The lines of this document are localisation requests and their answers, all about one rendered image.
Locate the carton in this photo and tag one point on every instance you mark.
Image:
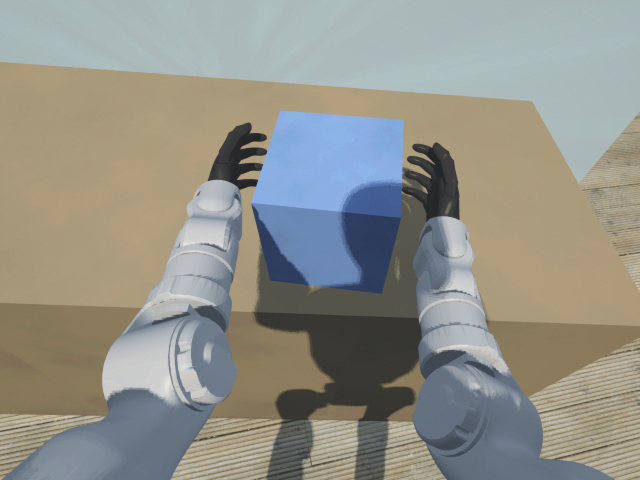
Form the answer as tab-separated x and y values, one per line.
327	203

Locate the robot right forearm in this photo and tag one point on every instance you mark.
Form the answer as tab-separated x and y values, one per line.
450	311

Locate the robot left forearm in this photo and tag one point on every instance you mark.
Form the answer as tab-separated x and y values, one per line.
201	266

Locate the right robot upper arm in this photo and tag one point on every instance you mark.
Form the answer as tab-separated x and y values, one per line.
478	428

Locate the pedestal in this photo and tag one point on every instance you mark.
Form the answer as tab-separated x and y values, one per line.
97	168

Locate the right robot hand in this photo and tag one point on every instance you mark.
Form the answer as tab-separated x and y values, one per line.
443	194

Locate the left robot upper arm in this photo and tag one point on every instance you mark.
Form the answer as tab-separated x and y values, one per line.
161	384

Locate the left robot hand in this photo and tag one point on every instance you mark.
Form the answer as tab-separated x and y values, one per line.
226	165

